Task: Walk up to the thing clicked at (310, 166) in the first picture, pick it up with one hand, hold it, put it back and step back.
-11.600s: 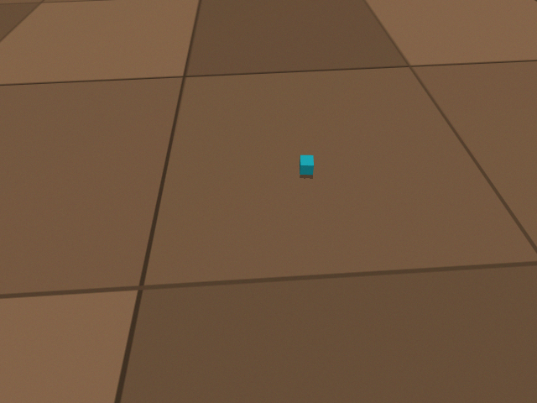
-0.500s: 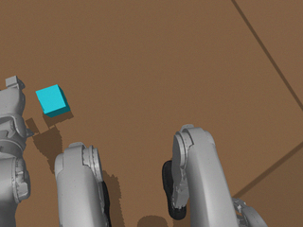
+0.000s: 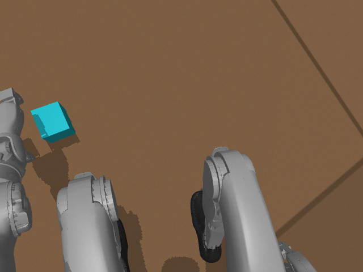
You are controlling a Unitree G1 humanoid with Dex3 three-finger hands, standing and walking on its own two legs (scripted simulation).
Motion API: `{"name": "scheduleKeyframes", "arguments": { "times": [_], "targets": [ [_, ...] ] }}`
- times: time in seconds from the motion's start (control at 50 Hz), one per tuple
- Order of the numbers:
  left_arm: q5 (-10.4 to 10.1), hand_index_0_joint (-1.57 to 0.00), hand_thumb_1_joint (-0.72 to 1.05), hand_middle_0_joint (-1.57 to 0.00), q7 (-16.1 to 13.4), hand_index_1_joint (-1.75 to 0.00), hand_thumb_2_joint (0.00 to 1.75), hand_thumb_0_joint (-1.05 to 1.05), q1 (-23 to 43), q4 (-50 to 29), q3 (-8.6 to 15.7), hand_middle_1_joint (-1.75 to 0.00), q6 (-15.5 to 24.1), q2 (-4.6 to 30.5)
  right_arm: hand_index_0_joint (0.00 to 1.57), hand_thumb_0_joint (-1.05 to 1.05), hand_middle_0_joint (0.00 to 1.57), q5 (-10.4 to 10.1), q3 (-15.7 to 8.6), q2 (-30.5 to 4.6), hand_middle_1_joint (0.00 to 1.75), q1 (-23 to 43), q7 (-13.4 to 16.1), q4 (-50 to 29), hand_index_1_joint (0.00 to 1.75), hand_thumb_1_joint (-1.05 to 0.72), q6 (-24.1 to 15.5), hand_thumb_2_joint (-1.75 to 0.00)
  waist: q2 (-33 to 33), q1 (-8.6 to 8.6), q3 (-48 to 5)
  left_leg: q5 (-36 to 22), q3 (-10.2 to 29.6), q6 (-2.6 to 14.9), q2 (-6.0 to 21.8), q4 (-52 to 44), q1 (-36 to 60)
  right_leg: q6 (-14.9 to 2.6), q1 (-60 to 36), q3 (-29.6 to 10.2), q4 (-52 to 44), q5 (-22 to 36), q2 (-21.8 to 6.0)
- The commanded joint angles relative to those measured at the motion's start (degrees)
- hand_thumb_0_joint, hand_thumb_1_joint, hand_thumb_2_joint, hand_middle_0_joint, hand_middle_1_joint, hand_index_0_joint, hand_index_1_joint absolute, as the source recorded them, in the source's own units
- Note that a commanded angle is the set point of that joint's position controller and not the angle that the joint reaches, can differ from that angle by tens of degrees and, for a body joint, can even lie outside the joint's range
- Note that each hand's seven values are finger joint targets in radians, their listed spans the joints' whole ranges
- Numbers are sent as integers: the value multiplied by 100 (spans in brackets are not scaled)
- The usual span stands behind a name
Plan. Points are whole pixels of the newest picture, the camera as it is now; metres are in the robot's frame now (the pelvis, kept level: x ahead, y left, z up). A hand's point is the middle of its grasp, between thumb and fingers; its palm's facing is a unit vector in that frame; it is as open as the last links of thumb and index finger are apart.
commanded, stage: rise first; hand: left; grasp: from above
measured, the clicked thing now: (54, 122) +0.48 +0.27 -0.29
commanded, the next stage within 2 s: approach in 1.10 s
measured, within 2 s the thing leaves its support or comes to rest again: neither
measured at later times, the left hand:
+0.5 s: hand (21, 129) +0.44 +0.30 -0.19, palm faces -0.41 -0.16 -0.90, open 14.2 cm
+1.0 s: hand (15, 131) +0.44 +0.31 -0.18, palm faces -0.41 -0.15 -0.90, open 14.2 cm
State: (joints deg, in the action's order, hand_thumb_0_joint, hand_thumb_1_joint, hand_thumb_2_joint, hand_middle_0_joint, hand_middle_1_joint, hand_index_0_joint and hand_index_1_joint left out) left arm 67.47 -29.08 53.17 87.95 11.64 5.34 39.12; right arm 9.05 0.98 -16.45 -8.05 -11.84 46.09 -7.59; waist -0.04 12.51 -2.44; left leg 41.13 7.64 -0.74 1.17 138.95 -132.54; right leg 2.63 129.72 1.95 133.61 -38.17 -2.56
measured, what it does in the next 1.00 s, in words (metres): stands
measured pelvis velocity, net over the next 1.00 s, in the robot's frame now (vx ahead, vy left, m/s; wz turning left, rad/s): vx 0.00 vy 0.00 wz -0.01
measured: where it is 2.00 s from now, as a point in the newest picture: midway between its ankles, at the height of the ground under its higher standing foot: (164, 251)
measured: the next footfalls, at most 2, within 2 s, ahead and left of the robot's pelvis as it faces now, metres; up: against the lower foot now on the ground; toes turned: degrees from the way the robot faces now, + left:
none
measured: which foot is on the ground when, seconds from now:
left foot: down 0.00-1.00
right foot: down 0.00-1.00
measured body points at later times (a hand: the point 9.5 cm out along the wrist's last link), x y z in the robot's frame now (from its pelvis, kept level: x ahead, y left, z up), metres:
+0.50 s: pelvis +0.00 +0.00 -0.01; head +0.25 +0.06 +0.36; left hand +0.46 +0.31 -0.14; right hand +0.03 -0.28 -0.11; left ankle +0.07 +0.13 -0.29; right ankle +0.10 -0.14 -0.29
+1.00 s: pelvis +0.00 +0.00 +0.00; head +0.24 +0.06 +0.37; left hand +0.45 +0.32 -0.13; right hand +0.04 -0.28 -0.10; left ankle +0.07 +0.13 -0.29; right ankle +0.10 -0.14 -0.29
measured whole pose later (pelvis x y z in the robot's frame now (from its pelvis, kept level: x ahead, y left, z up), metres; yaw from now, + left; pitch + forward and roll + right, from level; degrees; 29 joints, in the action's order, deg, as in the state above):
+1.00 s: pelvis +0.00 +0.00 +0.00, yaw +0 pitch +34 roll -8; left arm 68.1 -28.1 54.8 88.9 10.9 5.4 41.3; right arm 9.6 2.1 -17.6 -8.9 -14.0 45.2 -8.8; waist -0.1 13.8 -2.0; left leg 40.6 8.3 -0.7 0.8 139.5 -133.1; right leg 2.7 129.7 2.4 133.7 -37.7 -2.5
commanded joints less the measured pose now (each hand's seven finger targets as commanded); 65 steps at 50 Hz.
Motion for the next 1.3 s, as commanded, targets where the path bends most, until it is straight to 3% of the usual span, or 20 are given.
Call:
{"name": "scheduleKeyframes", "arguments": {
  "times": [0.0, 0.04, 0.12, 0.24, 0.34, 0.44, 0.48, 0.58, 0.66, 0.72, 0.74, 0.78, 0.8, 0.84, 0.88, 0.92, 1.02, 1.04, 1.2, 1.28],
  "targets": [
    [-17, -7, -58, -8, -264, -103, 102, 0, 1617, -567, 21, -102, 0, 1398, 20, 0, 20, 16, -378, -1414, 30, -1261, 34, 1, 30, -91, -35, -90, 1475, 154, -3769, -1106, -612, 245, -154, -1467, 2777, -391, -1907, 664, -1270, 1145, 254],
    [-16, -7, -58, -8, -298, -102, 102, 0, 1711, -637, 113, -101, -6, 1534, 20, 0, 20, 5, -392, -1456, 30, -1283, 27, -18, 30, -91, -48, -90, 1526, 136, -3746, -1107, -568, 232, -155, -1529, 2847, -387, -1811, 692, -1233, 1112, 234],
    [-3, -7, -59, -8, -296, -103, 102, 0, 1812, -398, -31, -102, -13, 1459, 20, 0, 20, 23, -342, -1452, 30, -1263, -5, -21, 30, -91, -78, -90, 1532, 240, -3470, -883, -565, 234, -154, -1505, 2703, -406, -1656, 694, -1250, 941, 243],
    [-31, -7, -59, -8, -313, -103, 103, 0, 1780, -482, 80, -101, -15, 1598, 20, 0, 20, 60, -312, -1529, 30, -1328, -58, -32, 30, -91, -132, -90, 1604, 224, -3766, -1112, -552, 222, -151, -1462, 2864, -388, -1832, 730, -1207, 1145, 247],
    [18, -7, -59, -8, -296, -102, 103, 0, 1958, -360, 22, -101, -61, 1670, 20, 0, 20, 85, -283, -1530, 30, -1348, -104, -44, 30, -91, -155, -90, 1638, 325, -3519, -993, -570, 223, -143, -1372, 2742, -408, -1662, 725, -1187, 1073, 262],
    [-39, -7, -59, -8, -260, -103, 103, 0, 1626, -446, 166, -102, -55, 1781, 20, 0, 20, 81, -248, -1544, 30, -1376, -133, -46, 30, -91, -148, -90, 1668, 168, -3870, -1280, -584, 221, -161, -1387, 2776, -404, -2076, 715, -1162, 1301, 275],
    [-11, -6, -59, -8, -238, -103, 103, 0, 1827, -584, 146, -101, -46, 1822, 20, 0, 20, 85, -257, -1535, 30, -1394, -153, -53, 30, -91, -142, -90, 1676, 248, -3785, -1280, -578, 223, -161, -1362, 2812, -398, -1967, 719, -1156, 1315, 260],
    [-26, -6, -60, -8, -201, -103, 103, 0, 1667, -426, 99, -101, -48, 1653, 20, 0, 20, 101, -260, -1542, 30, -1423, -175, -41, 30, -91, -120, -90, 1507, 298, -3725, -1235, -595, 247, -151, -1288, 2629, -391, -2035, 709, -1205, 1318, 285],
    [-34, -6, -60, -8, -201, -103, 104, 0, 1721, -653, 167, -102, -7, 1788, 20, 0, 20, 59, -298, -1567, 30, -1381, -178, -47, 30, -91, -118, -90, 1718, 170, -3855, -1172, -546, 213, -159, -1435, 2817, -423, -1943, 740, -1170, 1213, 280],
    [10, -6, -60, -8, -170, -103, 104, 0, 1833, -635, -24, -101, -16, 1612, 20, 0, 20, 70, -282, -1534, 30, -1392, -184, -52, 30, -91, -115, -90, 1685, 320, -3723, -1184, -590, 231, -151, -1355, 2752, -407, -1952, 707, -1216, 1277, 280],
    [-11, -6, -61, -8, -171, -103, 104, 0, 1798, -618, 45, -101, -4, 1625, 20, 0, 20, 70, -300, -1570, 30, -1419, -177, -45, 30, -91, -117, -90, 1526, 325, -3698, -1157, -578, 248, -157, -1349, 2662, -395, -1960, 720, -1254, 1250, 280],
    [-32, -7, -60, -9, -154, -102, 104, 0, 1651, -651, 97, -100, 7, 1720, 20, 0, 20, 51, -294, -1559, 30, -1403, -171, -84, 30, -91, -127, -90, 1613, 199, -3643, -1114, -615, 251, -169, -1408, 2635, -396, -1993, 691, -1290, 1172, 266],
    [-20, -8, -59, -10, -110, -102, 103, 0, 1601, -577, -6, -99, 6, 1574, 20, 0, 20, 61, -307, -1537, 30, -1411, -184, -44, 30, -91, -131, -90, 1577, 255, -3665, -1138, -592, 239, -158, -1410, 2735, -400, -1968, 708, -1265, 1192, 272],
    [-5, -7, -59, -9, -114, -102, 103, 0, 1834, -785, 89, -100, 35, 1775, 20, 0, 20, 46, -310, -1585, 30, -1447, -184, -59, 30, -91, -133, -90, 1536, 266, -3724, -1171, -569, 243, -162, -1384, 2741, -405, -1941, 711, -1238, 1224, 264],
    [-28, -7, -60, -9, -120, -103, 104, 0, 1731, -637, -33, -101, 32, 1568, 20, 0, 20, 32, -302, -1552, 30, -1339, -175, -75, 30, -91, -124, -91, 1655, 217, -3742, -1119, -574, 232, -167, -1449, 2709, -408, -1947, 713, -1253, 1177, 283],
    [-9, -7, -60, -9, -146, -102, 104, 0, 1845, -753, 28, -100, 34, 1663, 20, 0, 20, 22, -317, -1586, 30, -1381, -164, -83, 30, -91, -123, -90, 1666, 216, -3781, -1106, -524, 212, -161, -1534, 2839, -415, -1856, 754, -1236, 1132, 269],
    [51, -8, -59, -10, -82, -101, 103, 0, 1933, -651, -40, -99, 50, 1735, 20, 0, 20, 38, -313, -1593, 30, -1369, -156, -95, 30, -91, -142, -90, 1548, 306, -3442, -882, -571, 243, -178, -1484, 2659, -405, -1695, 712, -1298, 952, 247],
    [29, -8, -59, -11, -67, -100, 104, 0, 1734, -420, -63, -98, 39, 1640, 20, 0, 20, 18, -295, -1580, 30, -1320, -145, -98, 30, -91, -137, -90, 1524, 234, -3442, -845, -574, 239, -187, -1502, 2600, -416, -1720, 700, -1303, 905, 257],
    [31, -6, -61, -10, -103, -98, 107, 0, 1756, -684, -2, -94, 99, 1651, 20, 0, 20, 39, -313, -1590, 30, -1374, -148, -100, 30, -90, -128, -90, 1724, 231, -3818, -1189, -577, 213, -197, -1504, 2895, -395, -1863, 724, -1246, 1220, 240],
    [-57, -5, -61, -9, -138, -100, 107, 0, 1960, -915, -122, -96, 79, 1489, 20, 0, 20, 26, -346, -1547, 30, -1396, -131, -79, 30, -90, -128, -90, 1724, 273, -3927, -1124, -629, 220, -178, -1500, 2868, -412, -1941, 670, -1352, 1221, 252]
  ]
}}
